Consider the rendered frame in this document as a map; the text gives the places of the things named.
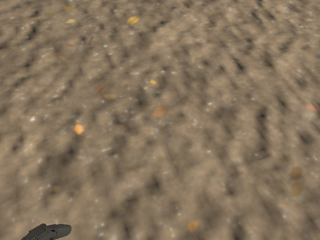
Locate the robot left hand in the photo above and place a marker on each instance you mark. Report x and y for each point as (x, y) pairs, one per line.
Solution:
(48, 232)

